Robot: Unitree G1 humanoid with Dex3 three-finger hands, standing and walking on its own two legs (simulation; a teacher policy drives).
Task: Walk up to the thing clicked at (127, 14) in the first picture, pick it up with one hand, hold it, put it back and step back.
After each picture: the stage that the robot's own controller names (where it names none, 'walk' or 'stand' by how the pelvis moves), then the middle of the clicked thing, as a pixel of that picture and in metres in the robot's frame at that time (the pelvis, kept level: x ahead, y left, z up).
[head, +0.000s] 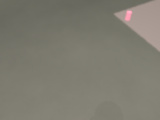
stand; (128, 15) +1.89 -0.66 -0.72
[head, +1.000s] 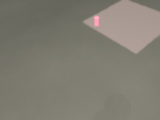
walk; (96, 21) +1.86 -0.09 -0.70
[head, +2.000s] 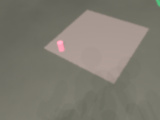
walk; (60, 46) +1.31 +0.30 -0.71
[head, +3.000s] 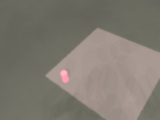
walk; (64, 76) +0.89 +0.26 -0.72
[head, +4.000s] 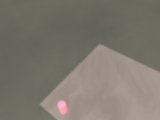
walk; (62, 107) +0.57 +0.23 -0.71
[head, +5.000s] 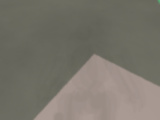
stand; out of the picture +0.42 +0.22 -0.72
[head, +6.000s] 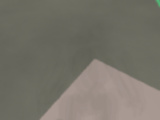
walk; out of the picture +0.40 +0.22 -0.72
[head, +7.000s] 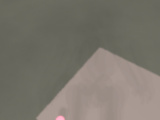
walk; out of the picture +0.40 +0.23 -0.71
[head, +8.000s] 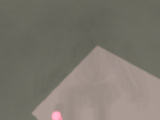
walk; (57, 118) +0.44 +0.19 -0.70
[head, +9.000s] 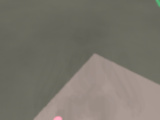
stand; out of the picture +0.47 +0.20 -0.72
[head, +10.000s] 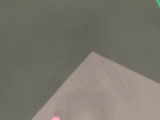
stand; out of the picture +0.44 +0.21 -0.72
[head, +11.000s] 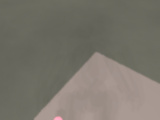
stand; out of the picture +0.44 +0.20 -0.73
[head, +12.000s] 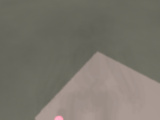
stand; out of the picture +0.45 +0.20 -0.73
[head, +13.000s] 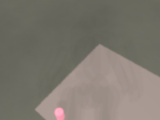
go down; (59, 114) +0.46 +0.18 -0.72
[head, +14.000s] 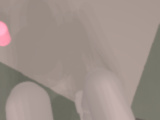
go down; (0, 34) +0.55 +0.21 -0.30
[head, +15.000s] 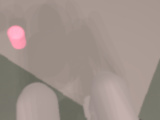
approach; (17, 38) +0.55 +0.20 -0.31
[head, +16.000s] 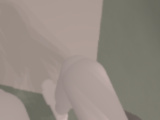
close in; out of the picture +0.53 +0.26 -0.25
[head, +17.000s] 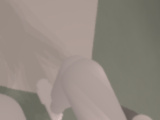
close; out of the picture +0.53 +0.27 -0.26
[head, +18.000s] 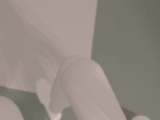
close; out of the picture +0.51 +0.26 -0.26
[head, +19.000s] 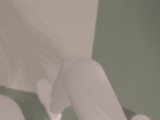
close; out of the picture +0.51 +0.25 -0.26
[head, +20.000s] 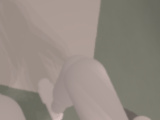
lift; out of the picture +0.50 +0.25 -0.26
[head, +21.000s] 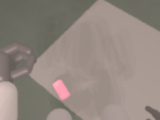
lift; (61, 89) +0.45 +0.12 -0.53
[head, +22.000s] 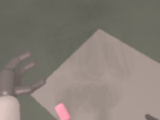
close in; (62, 112) +0.40 +0.13 -0.66
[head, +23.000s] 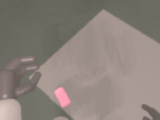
close; (62, 97) +0.43 +0.12 -0.58
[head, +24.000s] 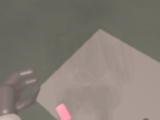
hold; (63, 113) +0.40 +0.12 -0.66
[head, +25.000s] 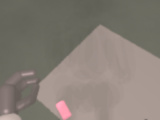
close; (63, 110) +0.40 +0.12 -0.65
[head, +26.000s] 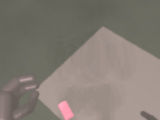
stand; (65, 110) +0.41 +0.11 -0.64
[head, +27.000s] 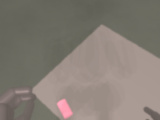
stand; (64, 108) +0.41 +0.11 -0.63
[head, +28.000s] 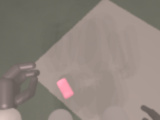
close; (65, 88) +0.45 +0.11 -0.54
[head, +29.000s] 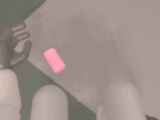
close in; (54, 60) +0.50 +0.10 -0.36
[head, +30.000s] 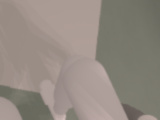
close in; out of the picture +0.48 +0.18 -0.28
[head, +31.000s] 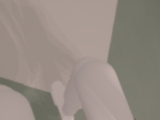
close; out of the picture +0.49 +0.17 -0.28
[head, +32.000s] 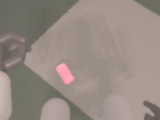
hold; (65, 73) +0.49 +0.08 -0.46
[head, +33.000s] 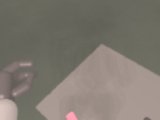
close; out of the picture +0.43 +0.07 -0.70
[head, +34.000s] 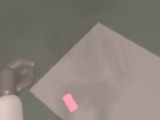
crouch; (70, 102) +0.45 +0.07 -0.65
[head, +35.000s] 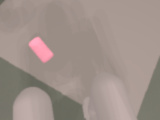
crouch; (41, 50) +0.53 +0.08 -0.36
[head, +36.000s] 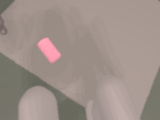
hold; (49, 50) +0.53 +0.07 -0.35
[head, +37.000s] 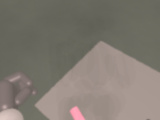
crouch; (77, 115) +0.46 +0.04 -0.68
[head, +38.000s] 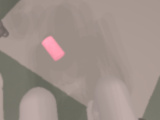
lower; (53, 48) +0.54 +0.04 -0.37
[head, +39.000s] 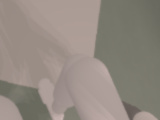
lower; out of the picture +0.55 +0.13 -0.28
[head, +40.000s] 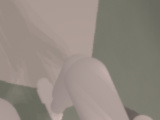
lower; out of the picture +0.55 +0.13 -0.28
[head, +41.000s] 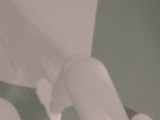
rest; out of the picture +0.56 +0.13 -0.29
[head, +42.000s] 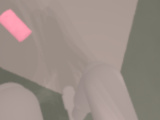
withdraw; (15, 26) +0.56 +0.10 -0.29
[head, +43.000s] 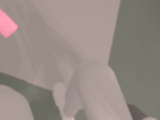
stand; (0, 21) +0.57 +0.10 -0.30
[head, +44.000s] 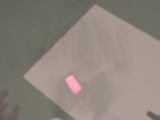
stand; (73, 84) +0.50 +0.02 -0.59
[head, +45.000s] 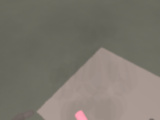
hold; (82, 119) +0.47 +0.01 -0.69
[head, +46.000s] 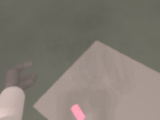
withdraw; (78, 112) +0.47 +0.02 -0.72
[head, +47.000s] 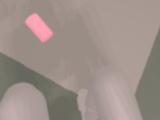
lower; (39, 28) +0.57 +0.05 -0.32
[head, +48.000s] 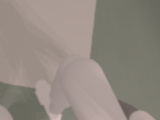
hold; out of the picture +0.57 +0.12 -0.29
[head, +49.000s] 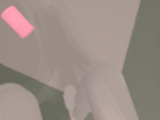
lower; (18, 22) +0.57 +0.09 -0.30
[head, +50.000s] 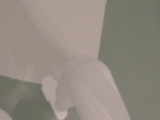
lower; out of the picture +0.57 +0.11 -0.29
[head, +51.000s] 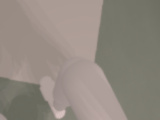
lower; out of the picture +0.56 +0.11 -0.31
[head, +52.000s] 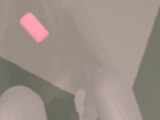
stand; (34, 28) +0.56 +0.07 -0.31
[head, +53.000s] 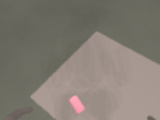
hold; (77, 104) +0.50 +0.00 -0.65
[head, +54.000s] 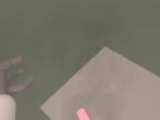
rise; (83, 117) +0.47 +0.01 -0.72
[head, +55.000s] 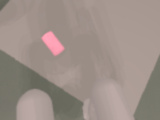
lower; (53, 43) +0.55 +0.03 -0.41
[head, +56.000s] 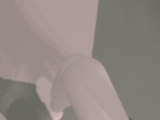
lower; out of the picture +0.57 +0.12 -0.29
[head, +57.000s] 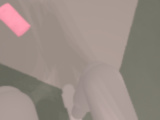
lower; (13, 20) +0.57 +0.10 -0.30
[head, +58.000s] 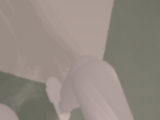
lower; out of the picture +0.57 +0.11 -0.28
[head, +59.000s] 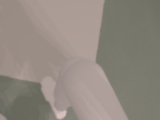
lower; out of the picture +0.57 +0.11 -0.31
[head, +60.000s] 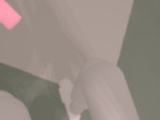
stand; (2, 11) +0.57 +0.10 -0.30
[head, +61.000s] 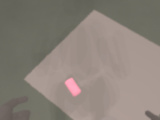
hold; (72, 87) +0.52 +0.01 -0.60
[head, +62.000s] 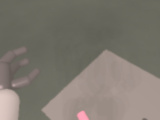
rise; (84, 119) +0.48 +0.01 -0.72
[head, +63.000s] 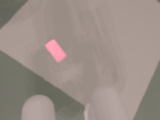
lower; (55, 50) +0.54 +0.03 -0.45
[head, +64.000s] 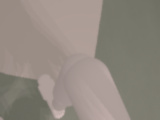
stand; out of the picture +0.57 +0.12 -0.29
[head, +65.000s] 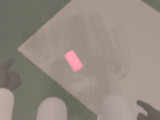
walk; (73, 61) +0.56 +0.01 -0.46
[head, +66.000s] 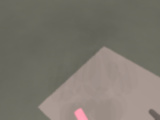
stand; (81, 117) +0.48 -0.01 -0.68
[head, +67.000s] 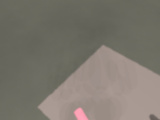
stand; (81, 116) +0.48 +0.00 -0.68
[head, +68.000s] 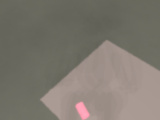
stand; (82, 110) +0.48 +0.02 -0.70
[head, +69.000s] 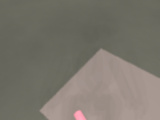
stand; (80, 118) +0.49 +0.05 -0.75
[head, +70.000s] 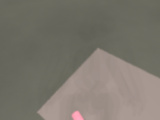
stand; (78, 119) +0.48 +0.05 -0.75
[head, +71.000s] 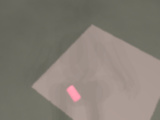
walk; (73, 93) +0.56 +0.02 -0.72
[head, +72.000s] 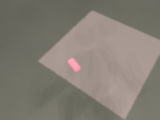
walk; (74, 64) +0.86 +0.11 -0.72
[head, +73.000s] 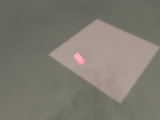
walk; (79, 58) +1.15 +0.03 -0.73
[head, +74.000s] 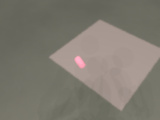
stand; (79, 62) +1.08 +0.04 -0.75
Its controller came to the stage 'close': yes
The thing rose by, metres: 0.01
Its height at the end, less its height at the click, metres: -0.02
